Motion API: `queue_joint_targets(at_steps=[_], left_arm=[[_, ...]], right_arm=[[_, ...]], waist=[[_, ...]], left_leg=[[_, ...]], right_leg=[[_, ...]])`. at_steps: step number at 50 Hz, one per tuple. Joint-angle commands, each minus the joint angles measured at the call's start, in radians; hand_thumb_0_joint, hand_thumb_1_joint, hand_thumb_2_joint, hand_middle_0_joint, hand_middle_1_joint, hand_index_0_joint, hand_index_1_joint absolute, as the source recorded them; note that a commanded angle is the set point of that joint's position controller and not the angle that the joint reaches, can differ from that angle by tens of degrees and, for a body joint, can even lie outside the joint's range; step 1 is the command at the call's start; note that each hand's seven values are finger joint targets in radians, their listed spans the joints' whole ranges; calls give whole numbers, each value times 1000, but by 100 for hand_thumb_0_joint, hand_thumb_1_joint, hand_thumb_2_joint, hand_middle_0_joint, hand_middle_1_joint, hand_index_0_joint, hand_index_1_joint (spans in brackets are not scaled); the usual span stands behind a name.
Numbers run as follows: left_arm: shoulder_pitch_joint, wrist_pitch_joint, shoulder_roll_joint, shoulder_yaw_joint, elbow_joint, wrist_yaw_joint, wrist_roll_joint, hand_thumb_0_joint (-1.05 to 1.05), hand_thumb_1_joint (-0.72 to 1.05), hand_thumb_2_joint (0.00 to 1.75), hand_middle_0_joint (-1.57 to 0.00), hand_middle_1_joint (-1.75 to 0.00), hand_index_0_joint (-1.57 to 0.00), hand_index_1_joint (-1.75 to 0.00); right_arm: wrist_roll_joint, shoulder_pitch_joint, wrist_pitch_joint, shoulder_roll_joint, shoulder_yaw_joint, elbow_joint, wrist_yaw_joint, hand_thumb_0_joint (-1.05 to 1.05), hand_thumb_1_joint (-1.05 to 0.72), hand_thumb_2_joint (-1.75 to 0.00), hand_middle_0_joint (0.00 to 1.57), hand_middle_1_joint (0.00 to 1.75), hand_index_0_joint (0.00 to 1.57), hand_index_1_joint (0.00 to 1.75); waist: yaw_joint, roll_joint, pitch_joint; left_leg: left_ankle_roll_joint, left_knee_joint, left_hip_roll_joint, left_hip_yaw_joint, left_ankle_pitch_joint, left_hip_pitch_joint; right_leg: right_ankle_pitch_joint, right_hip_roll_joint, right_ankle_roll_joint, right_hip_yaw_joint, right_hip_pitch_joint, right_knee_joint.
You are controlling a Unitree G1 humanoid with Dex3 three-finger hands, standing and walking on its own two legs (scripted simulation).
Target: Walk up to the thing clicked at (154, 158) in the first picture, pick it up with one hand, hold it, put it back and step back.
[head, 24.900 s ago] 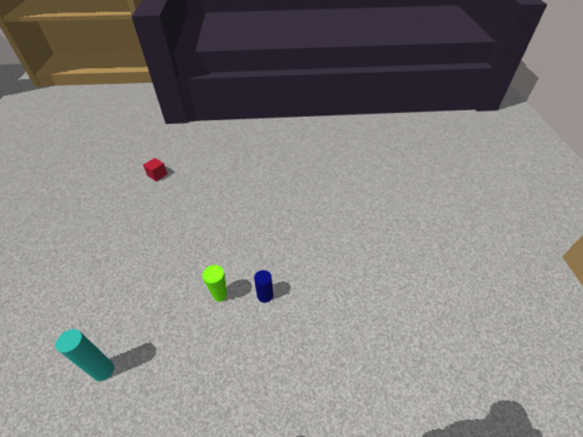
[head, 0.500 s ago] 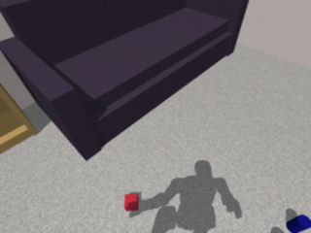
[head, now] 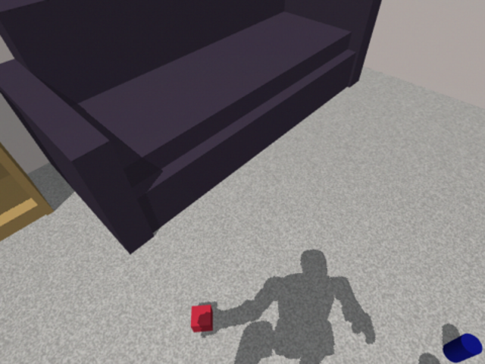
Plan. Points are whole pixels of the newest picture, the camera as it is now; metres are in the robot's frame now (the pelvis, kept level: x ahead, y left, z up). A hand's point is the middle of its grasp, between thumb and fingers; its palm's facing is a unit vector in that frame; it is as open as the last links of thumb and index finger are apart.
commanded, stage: walk up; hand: left
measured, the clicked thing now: (202, 318) +0.43 +0.20 -0.75
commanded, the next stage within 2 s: stand in 0.04 s
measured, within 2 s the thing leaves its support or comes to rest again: neither
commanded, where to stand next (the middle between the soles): +0.01 +0.01 m, yaw +1 degrees
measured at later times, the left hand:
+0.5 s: hand out of the picture +0.07 +0.24 -0.15, palm faces -0.03 -0.94 -0.35, open 7.4 cm
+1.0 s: hand out of the picture +0.07 +0.24 -0.15, palm faces -0.03 -0.94 -0.35, open 7.4 cm
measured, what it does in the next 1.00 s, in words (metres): stands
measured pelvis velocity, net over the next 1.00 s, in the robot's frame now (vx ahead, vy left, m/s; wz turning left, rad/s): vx -0.01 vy -0.01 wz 0.01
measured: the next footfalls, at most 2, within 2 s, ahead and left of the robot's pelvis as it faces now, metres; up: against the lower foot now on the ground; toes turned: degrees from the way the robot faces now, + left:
none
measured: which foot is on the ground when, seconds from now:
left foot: down 0.00-1.00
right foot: down 0.00-1.00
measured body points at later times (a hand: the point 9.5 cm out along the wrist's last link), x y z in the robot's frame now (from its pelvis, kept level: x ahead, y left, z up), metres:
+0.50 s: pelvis -0.01 -0.01 +0.00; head +0.00 -0.01 +0.45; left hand +0.07 +0.29 -0.13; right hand +0.08 -0.31 -0.13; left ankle -0.02 +0.13 -0.75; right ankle +0.01 -0.13 -0.75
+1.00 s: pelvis -0.01 -0.01 +0.00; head +0.00 -0.02 +0.45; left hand +0.07 +0.29 -0.13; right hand +0.06 -0.31 -0.14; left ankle -0.02 +0.13 -0.75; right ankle +0.01 -0.13 -0.75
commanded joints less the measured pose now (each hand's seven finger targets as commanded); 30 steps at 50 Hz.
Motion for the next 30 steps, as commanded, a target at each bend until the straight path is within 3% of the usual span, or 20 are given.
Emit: queue_joint_targets(at_steps=[1,2,6,27,30], left_arm=[[-53,-20,219,40,-61,18,-5,0,90,90,-20,-30,-20,-30],[-55,-20,230,35,-70,21,-11,0,90,90,-20,-30,-20,-30],[-37,-18,222,32,-73,20,-12,0,90,90,-20,-30,-20,-30],[-20,-19,240,27,-82,20,-10,0,90,90,-20,-30,-20,-30],[-12,-21,238,25,-82,19,-9,0,90,90,-20,-30,-20,-30]], right_arm=[[1,-52,-25,-213,-34,-62,-12,0,-90,-90,20,30,20,30],[-3,-64,-27,-206,-32,-66,-15,0,-90,-90,20,30,20,30],[-1,-65,-31,-217,-35,-64,-18,0,-90,-90,20,30,20,30],[-5,-57,-23,-204,-32,-60,-7,0,-90,-90,20,30,20,30],[-3,-56,-23,-204,-32,-60,-6,0,-90,-90,20,30,20,30]], waist=[[7,-14,-68],[2,-34,-60],[3,-3,-113],[4,-23,-51],[6,-25,-59]], left_leg=[[33,-45,101,-92,140,-8],[21,-57,119,-105,214,-6],[19,-49,124,-97,268,36],[20,-72,110,-101,75,-11],[23,-65,111,-101,93,-12]], right_leg=[[144,-101,-25,86,21,-40],[195,-112,-27,86,16,-30],[241,-118,-30,84,47,-20],[41,-113,-32,101,-3,-75],[76,-116,-33,98,9,-70]])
